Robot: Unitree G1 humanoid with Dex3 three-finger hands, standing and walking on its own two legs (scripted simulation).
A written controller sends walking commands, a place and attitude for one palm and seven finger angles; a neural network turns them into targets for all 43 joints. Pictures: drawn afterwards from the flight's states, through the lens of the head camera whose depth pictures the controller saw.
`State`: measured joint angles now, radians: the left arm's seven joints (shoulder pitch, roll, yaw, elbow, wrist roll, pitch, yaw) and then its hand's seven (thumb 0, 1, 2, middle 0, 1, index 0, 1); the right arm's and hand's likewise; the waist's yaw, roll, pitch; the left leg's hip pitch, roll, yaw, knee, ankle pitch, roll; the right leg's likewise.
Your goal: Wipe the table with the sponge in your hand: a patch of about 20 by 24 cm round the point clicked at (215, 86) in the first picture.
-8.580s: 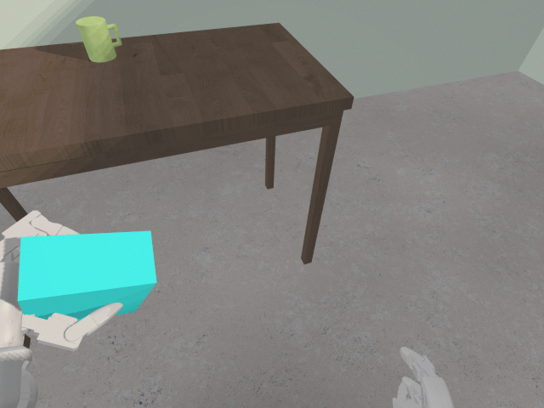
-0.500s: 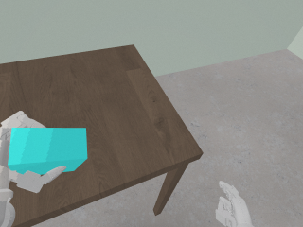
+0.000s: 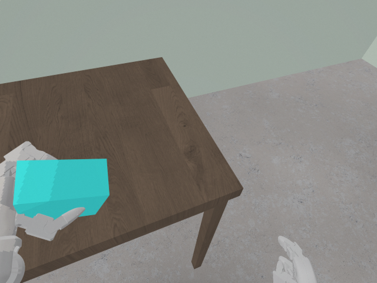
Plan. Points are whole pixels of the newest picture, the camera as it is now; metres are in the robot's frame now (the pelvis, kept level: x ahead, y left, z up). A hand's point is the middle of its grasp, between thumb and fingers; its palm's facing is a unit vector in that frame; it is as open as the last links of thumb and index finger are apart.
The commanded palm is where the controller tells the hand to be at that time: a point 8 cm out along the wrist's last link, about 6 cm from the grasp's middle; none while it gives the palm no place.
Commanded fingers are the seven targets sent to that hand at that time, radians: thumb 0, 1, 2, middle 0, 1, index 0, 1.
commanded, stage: shuffle to correct the standing spot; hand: left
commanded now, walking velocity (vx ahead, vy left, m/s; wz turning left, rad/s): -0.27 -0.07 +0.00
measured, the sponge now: (75, 191) +0.23 +0.21 +0.13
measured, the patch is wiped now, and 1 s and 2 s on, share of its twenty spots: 0.00 0.00 0.00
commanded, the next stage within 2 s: come to a stop and stand still in 0.36 s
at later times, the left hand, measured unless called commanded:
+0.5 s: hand (50, 220) +0.17 +0.21 +0.17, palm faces +0.34 -0.84 -0.42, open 9.8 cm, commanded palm +0.11 +0.26 +0.17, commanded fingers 0.00 0.10 1.30 -1.20 -1.60 -1.20 -1.60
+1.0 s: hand (1, 246) +0.13 +0.26 +0.16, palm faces +0.43 -0.83 -0.36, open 9.8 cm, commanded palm +0.09 +0.29 +0.17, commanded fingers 0.00 0.10 1.30 -1.20 -1.60 -1.20 -1.60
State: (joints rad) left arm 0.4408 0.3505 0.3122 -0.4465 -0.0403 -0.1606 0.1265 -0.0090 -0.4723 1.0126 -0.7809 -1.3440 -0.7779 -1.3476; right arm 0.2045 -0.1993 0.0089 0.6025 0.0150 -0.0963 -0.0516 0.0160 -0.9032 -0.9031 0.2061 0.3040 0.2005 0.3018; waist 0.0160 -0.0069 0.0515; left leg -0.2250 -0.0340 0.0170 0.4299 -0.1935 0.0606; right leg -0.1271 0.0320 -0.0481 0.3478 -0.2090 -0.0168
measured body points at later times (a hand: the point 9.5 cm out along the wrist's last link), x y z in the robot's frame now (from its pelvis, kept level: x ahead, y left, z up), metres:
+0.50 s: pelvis -0.05 -0.02 -0.01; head +0.00 -0.01 +0.44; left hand +0.14 +0.25 +0.19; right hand +0.13 -0.25 -0.10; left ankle -0.01 +0.08 -0.73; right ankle -0.01 -0.11 -0.74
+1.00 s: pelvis -0.07 +0.01 -0.01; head -0.07 +0.02 +0.44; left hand +0.11 +0.30 +0.17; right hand +0.10 -0.21 -0.09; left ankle -0.09 +0.10 -0.74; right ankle -0.01 -0.11 -0.74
